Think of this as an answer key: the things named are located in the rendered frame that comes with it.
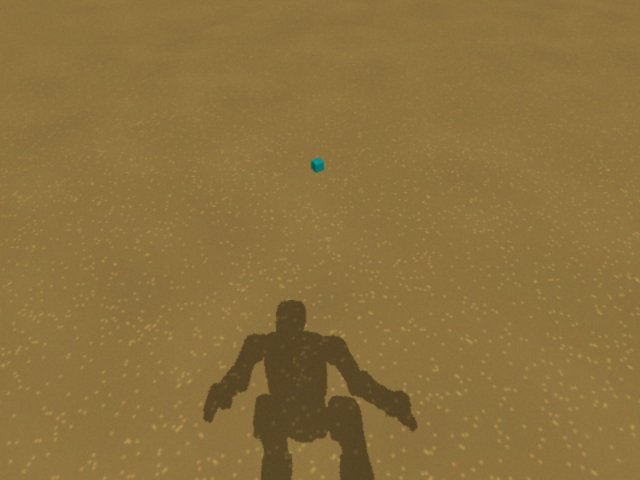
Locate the cube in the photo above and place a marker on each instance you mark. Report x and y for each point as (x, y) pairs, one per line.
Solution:
(317, 165)

